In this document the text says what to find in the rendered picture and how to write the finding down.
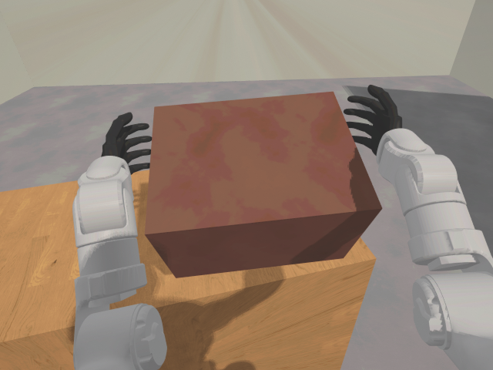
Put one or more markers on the right robot forearm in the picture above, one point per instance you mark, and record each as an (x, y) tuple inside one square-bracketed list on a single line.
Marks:
[(443, 236)]

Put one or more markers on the left robot upper arm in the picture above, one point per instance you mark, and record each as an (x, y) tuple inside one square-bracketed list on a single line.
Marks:
[(127, 338)]

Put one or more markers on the right robot upper arm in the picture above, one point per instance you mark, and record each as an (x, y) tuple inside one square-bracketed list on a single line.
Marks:
[(455, 312)]

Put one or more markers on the robot right hand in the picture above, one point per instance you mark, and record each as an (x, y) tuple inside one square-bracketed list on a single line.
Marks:
[(384, 118)]

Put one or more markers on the left robot forearm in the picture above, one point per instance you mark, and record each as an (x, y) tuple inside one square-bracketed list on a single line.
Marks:
[(105, 235)]

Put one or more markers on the robot left hand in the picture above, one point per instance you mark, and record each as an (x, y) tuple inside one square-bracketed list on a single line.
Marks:
[(117, 145)]

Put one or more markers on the carton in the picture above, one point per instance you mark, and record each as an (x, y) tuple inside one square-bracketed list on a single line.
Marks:
[(251, 183)]

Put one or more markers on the pedestal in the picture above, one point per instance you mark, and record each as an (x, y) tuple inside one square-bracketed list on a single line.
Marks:
[(290, 317)]

